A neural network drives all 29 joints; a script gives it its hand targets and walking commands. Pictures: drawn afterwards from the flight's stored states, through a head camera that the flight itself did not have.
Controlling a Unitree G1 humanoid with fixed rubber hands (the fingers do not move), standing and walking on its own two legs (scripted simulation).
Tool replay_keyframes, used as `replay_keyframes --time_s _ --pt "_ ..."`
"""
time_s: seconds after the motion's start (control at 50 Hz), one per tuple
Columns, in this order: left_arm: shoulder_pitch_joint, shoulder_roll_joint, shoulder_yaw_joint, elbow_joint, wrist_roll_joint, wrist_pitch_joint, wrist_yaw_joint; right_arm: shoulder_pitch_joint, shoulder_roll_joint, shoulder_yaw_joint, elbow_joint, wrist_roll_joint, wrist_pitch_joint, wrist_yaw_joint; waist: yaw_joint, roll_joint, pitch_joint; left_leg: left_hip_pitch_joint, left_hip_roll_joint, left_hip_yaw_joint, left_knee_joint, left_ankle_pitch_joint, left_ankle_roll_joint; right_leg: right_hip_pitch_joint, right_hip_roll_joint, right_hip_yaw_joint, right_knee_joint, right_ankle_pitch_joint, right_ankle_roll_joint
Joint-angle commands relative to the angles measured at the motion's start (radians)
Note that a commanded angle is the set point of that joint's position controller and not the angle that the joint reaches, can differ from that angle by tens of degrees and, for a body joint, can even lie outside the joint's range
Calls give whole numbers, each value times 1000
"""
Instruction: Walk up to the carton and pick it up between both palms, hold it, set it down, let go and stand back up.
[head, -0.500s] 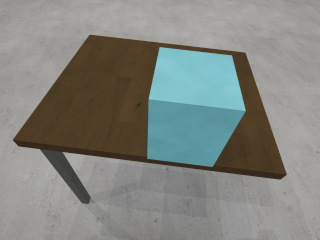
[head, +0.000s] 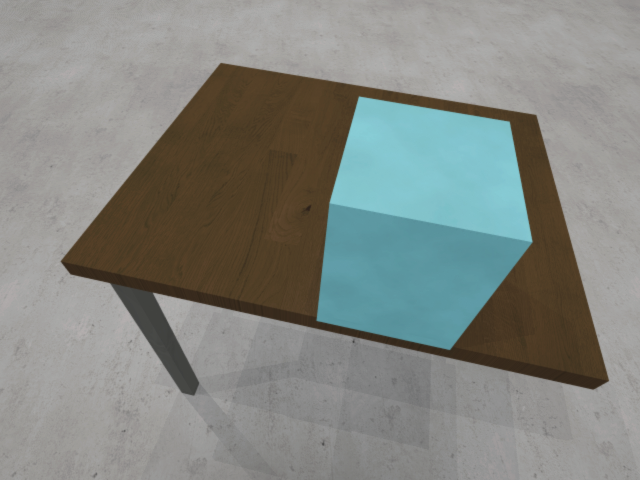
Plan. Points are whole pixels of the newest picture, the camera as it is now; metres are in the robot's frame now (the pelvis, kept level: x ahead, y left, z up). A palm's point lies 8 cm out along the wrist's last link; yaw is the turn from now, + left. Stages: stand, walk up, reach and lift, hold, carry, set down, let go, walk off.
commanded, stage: walk up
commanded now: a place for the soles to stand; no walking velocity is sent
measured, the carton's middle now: (406, 228) +0.43 -0.10 +0.07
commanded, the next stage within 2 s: reach and lift in 0.22 s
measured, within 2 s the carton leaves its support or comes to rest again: neither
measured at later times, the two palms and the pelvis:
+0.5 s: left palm (139, 445) +0.18 +0.25 -0.12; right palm out of the picture +0.15 -0.26 -0.11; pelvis -0.03 -0.01 -0.03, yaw -4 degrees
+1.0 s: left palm (147, 424) +0.19 +0.22 -0.05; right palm (517, 461) +0.18 -0.24 -0.06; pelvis +0.01 -0.02 +0.01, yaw -6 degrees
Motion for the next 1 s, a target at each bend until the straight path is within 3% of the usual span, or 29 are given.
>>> replay_keyframes --time_s 0.0,0.08,0.12,0.14,0.2,0.22,0.24,0.26,0.28,0.3,0.34,0.38,0.42,0.44,0.48,0.54,0.6,0.64,0.66,0.74,0.78,0.8,0.86,0.94,0.98 --pt "65 124 30 -34 -3 -14 9 24 -144 -38 -53 -2 -11 -8 4 80 -77 -104 78 -116 -98 243 66 178 -96 145 -72 83 -52" --pt "42 142 33 -43 -12 -10 13 40 -126 -38 -44 -1 -5 -8 -19 7 -47 -79 24 -2 20 191 36 106 -183 156 -156 14 -86" --pt "24 150 30 -52 -8 -6 14 47 -134 -36 -51 -2 -1 -7 -20 -33 -25 -70 30 -2 25 169 40 73 -194 150 -168 -18 -91" --pt "9 154 35 -52 -6 -4 13 59 -140 -39 -46 -3 0 -6 -37 -26 -23 -68 37 7 12 149 42 63 -203 144 -165 -51 -94" --pt "11 146 34 -56 -10 4 14 30 -144 -40 -50 -3 2 -6 -23 -42 29 -83 32 -1 27 138 47 21 -191 139 -191 -116 -89" --pt "-580 292 76 -516 -55 193 22 -604 -61 -164 -152 -105 -68 31 -77 -23 -51 -203 90 167 64 -119 -21 -208 -32 159 137 -213 -56" --pt "-474 234 74 -520 -39 315 43 -542 -91 -181 -72 -155 -47 64 -54 -29 50 -337 85 211 49 -269 -25 -160 -29 167 172 -256 -46" --pt "-471 211 81 -553 -39 379 44 -536 -110 -182 -100 -155 -28 85 -66 -48 24 -369 92 223 24 -305 -24 -112 -23 164 178 -256 -43" --pt "-433 185 77 -537 -50 423 42 -518 -111 -179 -114 -139 3 102 -63 -76 -15 -379 93 215 48 -260 -12 -93 -21 160 211 -222 -33" --pt "-367 171 88 -564 -45 466 43 -476 -145 -178 -133 -128 21 115 -34 -35 -127 -309 96 215 61 -225 -17 -80 -11 144 235 -176 -28" --pt "-269 133 95 -639 -24 540 45 -382 -192 -167 -120 -85 38 123 -17 48 -218 -165 107 199 44 -165 -39 -104 4 146 216 -113 -45" --pt "-169 73 114 -662 -10 589 44 -309 -224 -126 -81 -28 37 125 -26 114 -272 31 116 175 15 97 -69 -106 50 100 198 26 -46" --pt "-44 23 130 -724 5 599 38 -241 -246 -86 -70 52 21 130 -27 141 -302 222 102 178 20 354 -91 -77 84 86 125 153 -52" --pt "16 23 137 -750 19 603 38 -217 -266 -80 -60 74 15 131 -24 148 -264 270 96 184 -6 409 -98 -29 96 84 87 189 -46" --pt "31 53 165 -784 37 592 40 -252 -297 -92 -117 88 -2 127 -6 114 -217 271 71 206 -55 402 -91 41 110 94 10 218 -35" --pt "-6 90 215 -695 98 569 36 -322 -205 -54 -207 60 0 108 49 22 -24 120 28 260 -143 145 -31 79 80 132 -78 82 -6" --pt "-109 113 232 -691 91 512 26 -361 -116 -51 -345 1 12 103 74 -39 44 25 9 303 -180 81 16 75 44 190 -131 43 13" --pt "-173 108 221 -671 69 465 19 -363 -62 -57 -431 -27 10 103 80 -94 31 19 15 317 -177 47 26 61 12 238 -170 7 28" --pt "-202 118 213 -686 45 442 14 -359 -50 -65 -449 -42 12 103 73 -112 9 8 16 315 -181 37 29 68 7 247 -180 -4 31" --pt "-238 99 171 -773 -5 376 25 -284 -40 -105 -477 -42 -2 95 39 -25 -109 49 40 302 -187 55 15 116 -13 275 -160 74 44" --pt "-214 94 162 -827 -31 346 26 -228 -56 -111 -439 -35 -24 83 16 10 -187 121 47 296 -174 143 -6 116 2 254 -145 181 48" --pt "-185 80 143 -821 -43 338 25 -223 -69 -128 -426 -34 -35 74 -9 16 -202 161 49 285 -179 184 -11 132 10 238 -148 235 43" --pt "-106 84 147 -806 -53 299 0 -179 -77 -131 -374 -21 -88 45 -38 -13 -230 239 37 272 -180 298 -25 170 24 224 -159 394 55" --pt "36 82 166 -779 -39 254 -8 -136 -92 -100 -378 -3 -154 19 -9 -53 -218 294 12 264 -214 448 -29 235 59 197 -186 556 60" --pt "65 55 161 -773 -34 250 -14 -150 -119 -89 -377 10 -163 24 12 -62 -182 338 6 261 -227 490 -39 221 82 174 -212 525 49"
